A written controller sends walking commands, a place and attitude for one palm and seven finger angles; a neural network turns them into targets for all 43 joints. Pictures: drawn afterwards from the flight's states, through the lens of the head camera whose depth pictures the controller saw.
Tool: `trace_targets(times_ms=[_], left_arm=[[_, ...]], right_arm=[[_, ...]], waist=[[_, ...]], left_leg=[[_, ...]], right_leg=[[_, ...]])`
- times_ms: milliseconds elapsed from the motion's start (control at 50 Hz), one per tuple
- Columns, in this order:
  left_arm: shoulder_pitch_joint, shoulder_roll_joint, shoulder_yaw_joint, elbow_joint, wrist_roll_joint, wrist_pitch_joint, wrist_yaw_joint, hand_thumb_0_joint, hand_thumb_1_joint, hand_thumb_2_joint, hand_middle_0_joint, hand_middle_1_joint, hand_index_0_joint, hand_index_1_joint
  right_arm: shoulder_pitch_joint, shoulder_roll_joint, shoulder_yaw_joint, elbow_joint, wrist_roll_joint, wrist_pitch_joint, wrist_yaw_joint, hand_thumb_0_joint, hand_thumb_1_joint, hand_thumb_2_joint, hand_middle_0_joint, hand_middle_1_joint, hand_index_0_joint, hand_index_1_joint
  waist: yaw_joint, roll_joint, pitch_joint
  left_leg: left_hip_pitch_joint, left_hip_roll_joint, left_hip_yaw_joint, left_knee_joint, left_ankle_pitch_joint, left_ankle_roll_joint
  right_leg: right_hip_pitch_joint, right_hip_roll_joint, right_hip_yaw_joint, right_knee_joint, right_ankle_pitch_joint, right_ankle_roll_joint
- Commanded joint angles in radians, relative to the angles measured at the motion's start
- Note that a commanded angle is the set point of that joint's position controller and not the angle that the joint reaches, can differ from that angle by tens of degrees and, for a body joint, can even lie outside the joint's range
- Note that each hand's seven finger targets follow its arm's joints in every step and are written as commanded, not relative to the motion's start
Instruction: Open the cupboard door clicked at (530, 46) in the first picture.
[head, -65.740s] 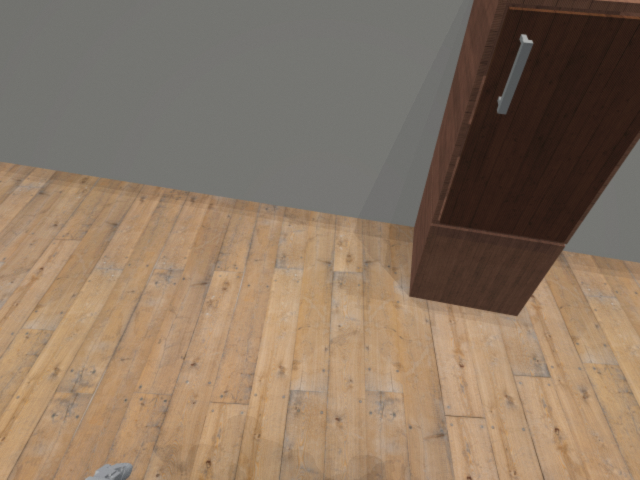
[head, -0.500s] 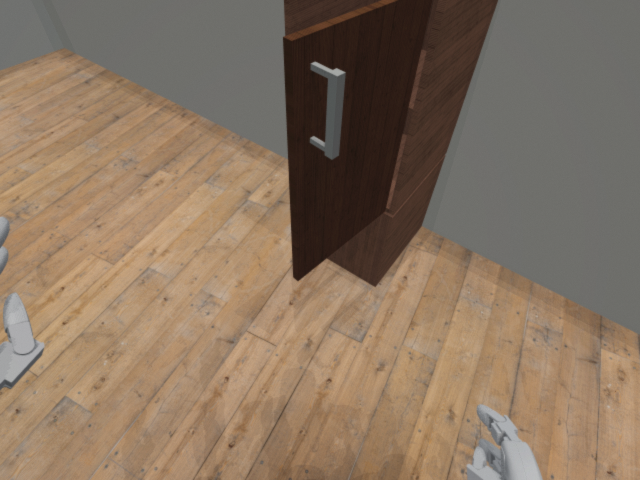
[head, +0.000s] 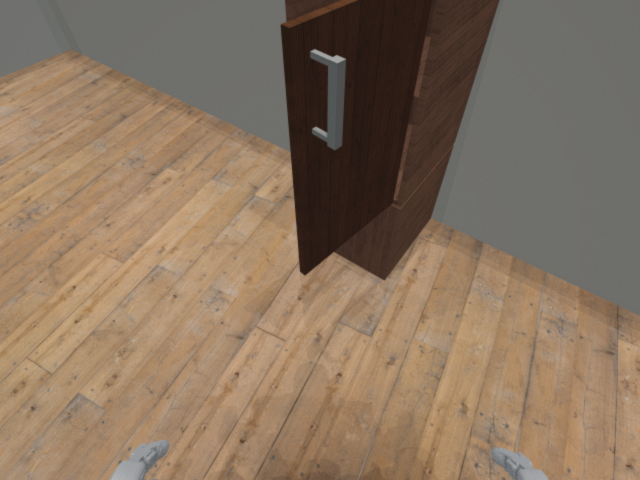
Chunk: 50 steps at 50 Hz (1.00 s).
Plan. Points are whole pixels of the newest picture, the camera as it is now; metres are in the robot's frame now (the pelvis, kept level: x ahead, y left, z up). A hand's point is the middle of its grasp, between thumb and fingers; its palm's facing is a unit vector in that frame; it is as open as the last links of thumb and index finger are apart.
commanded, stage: let the arm hang, fingers relaxed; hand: left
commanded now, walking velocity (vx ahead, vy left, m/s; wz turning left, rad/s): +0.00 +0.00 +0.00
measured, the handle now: (326, 101) +0.64 +0.01 +0.14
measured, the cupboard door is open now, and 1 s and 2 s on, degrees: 82 82 82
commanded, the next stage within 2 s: look to check the result in 0.86 s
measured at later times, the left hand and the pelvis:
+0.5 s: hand out of the picture -0.03 +0.17 -0.16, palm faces +0.04 -0.97 -0.25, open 7.4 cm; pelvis +0.01 -0.01 +0.01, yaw +1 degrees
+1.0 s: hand out of the picture +0.02 +0.15 -0.16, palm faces +0.06 -0.98 -0.18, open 7.3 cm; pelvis +0.04 -0.02 +0.01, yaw +1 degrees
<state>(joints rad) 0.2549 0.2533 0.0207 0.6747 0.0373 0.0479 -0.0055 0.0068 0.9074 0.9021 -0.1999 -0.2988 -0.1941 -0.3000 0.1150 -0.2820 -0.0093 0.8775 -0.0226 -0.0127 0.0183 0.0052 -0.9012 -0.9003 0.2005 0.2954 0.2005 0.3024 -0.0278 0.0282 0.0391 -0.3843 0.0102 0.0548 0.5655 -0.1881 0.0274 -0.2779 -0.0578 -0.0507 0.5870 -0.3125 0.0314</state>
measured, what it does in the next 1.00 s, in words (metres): stands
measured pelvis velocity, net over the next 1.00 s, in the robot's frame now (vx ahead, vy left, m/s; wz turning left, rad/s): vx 0.04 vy -0.02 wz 0.02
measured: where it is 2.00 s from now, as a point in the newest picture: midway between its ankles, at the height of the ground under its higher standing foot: outside the picture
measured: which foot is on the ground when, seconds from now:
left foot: down 0.00-1.00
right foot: down 0.00-1.00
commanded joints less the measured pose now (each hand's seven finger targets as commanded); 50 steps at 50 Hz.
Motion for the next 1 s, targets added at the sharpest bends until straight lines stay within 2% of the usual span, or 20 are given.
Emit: trace_targets(times_ms=[0, 20, 120, 180, 240, 340, 400, 480, 620, 700, 760, 880, 980], left_arm=[[0.014, 0.135, 0.023, 0.059, -0.015, -0.047, 0.021, 0.0, 0.9, 0.9, -0.2, -0.3, -0.2, -0.3], [0.026, 0.127, 0.018, 0.104, -0.017, -0.046, 0.022, 0.0, 0.9, 0.9, -0.2, -0.3, -0.2, -0.3], [0.076, 0.092, 0.017, 0.271, -0.024, -0.047, 0.025, 0.0, 0.9, 0.9, -0.2, -0.3, -0.2, -0.3], [0.083, 0.078, 0.013, 0.334, -0.024, -0.047, 0.024, 0.0, 0.9, 0.9, -0.2, -0.3, -0.2, -0.3], [0.092, 0.068, 0.011, 0.38, -0.025, -0.051, 0.026, 0.0, 0.9, 0.9, -0.2, -0.3, -0.2, -0.3], [0.115, 0.039, 0.007, 0.43, -0.027, -0.054, 0.033, 0.0, 0.9, 0.9, -0.2, -0.3, -0.2, -0.3], [0.116, 0.024, 0.003, 0.441, -0.029, -0.053, 0.037, 0.0, 0.9, 0.9, -0.2, -0.3, -0.2, -0.3], [0.117, 0.012, 0.004, 0.449, -0.03, -0.053, 0.041, 0.0, 0.9, 0.9, -0.2, -0.3, -0.2, -0.3], [0.114, -0.003, 0.012, 0.45, -0.03, -0.054, 0.043, 0.0, 0.9, 0.9, -0.2, -0.3, -0.2, -0.3], [0.105, -0.012, 0.016, 0.447, -0.03, -0.057, 0.043, 0.0, 0.9, 0.9, -0.2, -0.3, -0.2, -0.3], [0.103, -0.011, 0.017, 0.45, -0.031, -0.058, 0.043, 0.0, 0.9, 0.9, -0.2, -0.3, -0.2, -0.3], [0.099, -0.013, 0.018, 0.448, -0.031, -0.061, 0.043, 0.0, 0.9, 0.9, -0.2, -0.3, -0.2, -0.3], [0.1, -0.014, 0.016, 0.453, -0.031, -0.061, 0.043, 0.0, 0.9, 0.9, -0.2, -0.3, -0.2, -0.3]], right_arm=[[0.015, -0.097, -0.021, -0.019, -0.005, 0.001, -0.013, 0.0, -0.9, -0.9, 0.2, 0.3, 0.2, 0.3], [0.017, -0.086, -0.017, -0.001, -0.004, 0.006, -0.015, 0.0, -0.9, -0.9, 0.2, 0.3, 0.2, 0.3], [0.071, -0.047, -0.018, 0.077, -0.001, 0.023, -0.029, 0.0, -0.9, -0.9, 0.2, 0.3, 0.2, 0.3], [0.109, -0.039, -0.023, 0.115, 0.003, 0.03, -0.036, 0.0, -0.9, -0.9, 0.2, 0.3, 0.2, 0.3], [0.152, -0.044, -0.028, 0.148, 0.005, 0.031, -0.039, 0.0, -0.9, -0.9, 0.2, 0.3, 0.2, 0.3], [0.181, -0.011, -0.025, 0.193, 0.007, 0.028, -0.042, 0.0, -0.9, -0.9, 0.2, 0.3, 0.2, 0.3], [0.195, 0.02, -0.019, 0.218, 0.004, 0.03, -0.04, 0.0, -0.9, -0.9, 0.2, 0.3, 0.2, 0.3], [0.199, 0.042, -0.015, 0.242, 0.002, 0.03, -0.04, 0.0, -0.9, -0.9, 0.2, 0.3, 0.2, 0.3], [0.194, 0.053, -0.009, 0.252, 0.001, 0.018, -0.046, 0.0, -0.9, -0.9, 0.2, 0.3, 0.2, 0.3], [0.197, 0.064, -0.01, 0.253, 0.0, 0.016, -0.048, 0.0, -0.9, -0.9, 0.2, 0.3, 0.2, 0.3], [0.192, 0.063, -0.01, 0.252, 0.001, 0.016, -0.049, 0.0, -0.9, -0.9, 0.2, 0.3, 0.2, 0.3], [0.19, 0.052, -0.012, 0.252, 0.001, 0.014, -0.052, 0.0, -0.9, -0.9, 0.2, 0.3, 0.2, 0.3], [0.178, 0.047, -0.013, 0.252, 0.003, 0.015, -0.053, 0.0, -0.9, -0.9, 0.2, 0.3, 0.2, 0.3]], waist=[[0.017, 0.033, -0.105], [0.021, 0.08, -0.089], [0.021, 0.174, -0.062], [0.017, 0.094, -0.01], [0.012, 0.015, 0.013], [0.017, -0.067, 0.032], [0.012, -0.086, 0.054], [0.013, -0.074, 0.065], [0.026, 0.001, 0.049], [0.024, -0.014, 0.046], [0.024, 0.001, 0.048], [0.02, -0.005, 0.016], [0.019, -0.024, 0.035]], left_leg=[[0.122, 0.08, -0.132, -0.138, 0.073, 0.004], [0.112, 0.077, -0.132, -0.152, 0.03, 0.0], [0.119, 0.073, -0.137, -0.186, -0.1, -0.009], [0.113, 0.075, -0.141, -0.201, -0.144, -0.01], [0.149, 0.078, -0.138, -0.198, -0.121, -0.007], [0.164, 0.075, -0.116, -0.19, -0.047, -0.005], [0.177, 0.072, -0.101, -0.18, -0.022, -0.007], [0.173, 0.071, -0.095, -0.182, -0.002, -0.009], [0.148, 0.078, -0.107, -0.208, 0.057, -0.006], [0.153, 0.074, -0.102, -0.202, 0.082, -0.008], [0.159, 0.073, -0.099, -0.195, 0.1, -0.009], [0.192, 0.079, -0.101, -0.189, 0.15, -0.007], [0.202, 0.08, -0.101, -0.193, 0.147, -0.007]], right_leg=[[0.033, -0.054, 0.083, -0.144, 0.049, -0.066], [0.038, -0.051, 0.082, -0.157, 0.026, -0.065], [0.046, -0.045, 0.073, -0.21, -0.021, -0.076], [0.021, -0.046, 0.068, -0.246, -0.059, -0.078], [-0.01, -0.046, 0.064, -0.27, -0.086, -0.08], [-0.004, -0.053, 0.054, -0.274, -0.053, -0.075], [-0.028, -0.062, 0.06, -0.284, -0.066, -0.074], [-0.021, -0.061, 0.06, -0.278, -0.056, -0.072], [0.058, -0.051, 0.043, -0.239, 0.048, -0.063], [0.07, -0.055, 0.042, -0.248, 0.07, -0.063], [0.077, -0.057, 0.042, -0.253, 0.089, -0.063], [0.101, -0.056, 0.036, -0.252, 0.138, -0.061], [0.092, -0.056, 0.036, -0.265, 0.137, -0.059]])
